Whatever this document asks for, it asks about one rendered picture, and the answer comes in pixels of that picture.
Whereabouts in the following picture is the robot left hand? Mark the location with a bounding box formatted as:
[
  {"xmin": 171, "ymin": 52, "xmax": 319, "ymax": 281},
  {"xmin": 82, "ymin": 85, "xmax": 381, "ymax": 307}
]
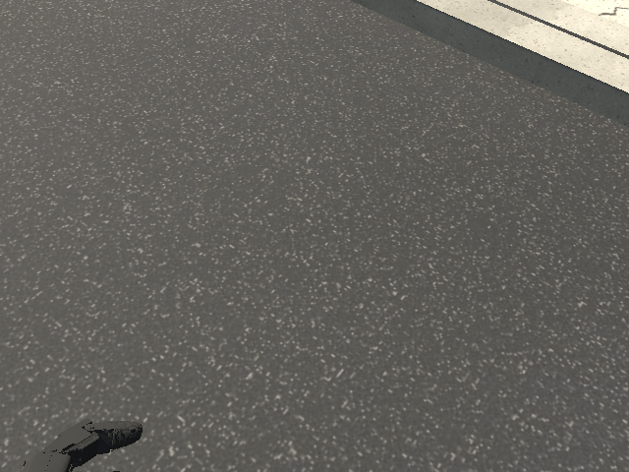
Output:
[{"xmin": 22, "ymin": 419, "xmax": 143, "ymax": 472}]

